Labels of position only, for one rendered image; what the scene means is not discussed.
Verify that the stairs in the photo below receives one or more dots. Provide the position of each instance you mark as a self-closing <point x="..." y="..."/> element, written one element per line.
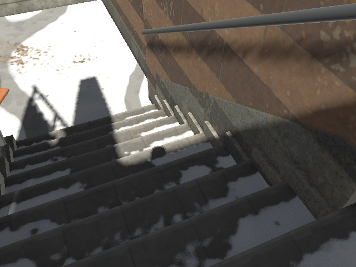
<point x="136" y="189"/>

